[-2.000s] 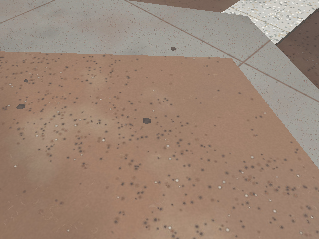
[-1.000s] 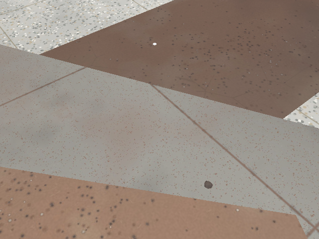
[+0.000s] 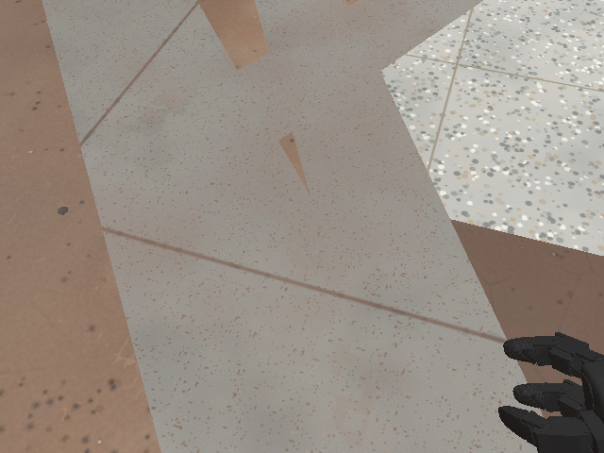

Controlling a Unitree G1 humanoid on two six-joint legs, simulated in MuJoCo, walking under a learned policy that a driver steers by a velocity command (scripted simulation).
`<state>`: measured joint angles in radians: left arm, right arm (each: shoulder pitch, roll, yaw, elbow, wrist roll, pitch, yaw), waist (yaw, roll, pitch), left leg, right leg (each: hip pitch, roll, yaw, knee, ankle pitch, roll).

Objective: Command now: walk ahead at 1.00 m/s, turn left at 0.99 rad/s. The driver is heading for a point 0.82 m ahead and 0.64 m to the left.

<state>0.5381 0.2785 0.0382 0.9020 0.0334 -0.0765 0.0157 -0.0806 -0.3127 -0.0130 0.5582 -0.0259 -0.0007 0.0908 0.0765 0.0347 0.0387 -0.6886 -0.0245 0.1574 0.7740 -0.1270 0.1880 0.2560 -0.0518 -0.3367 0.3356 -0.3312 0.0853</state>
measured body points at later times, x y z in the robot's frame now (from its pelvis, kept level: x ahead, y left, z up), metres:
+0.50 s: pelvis +0.47 +0.02 +0.01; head +0.50 +0.03 +0.46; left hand +0.55 +0.34 -0.05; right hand +0.64 -0.25 -0.10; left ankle +0.23 +0.01 -0.61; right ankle +0.62 -0.08 -0.70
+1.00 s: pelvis +0.81 +0.30 +0.02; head +0.83 +0.33 +0.47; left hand +0.65 +0.51 -0.11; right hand +1.10 +0.22 -0.10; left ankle +0.81 +0.34 -0.70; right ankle +0.83 +0.08 -0.57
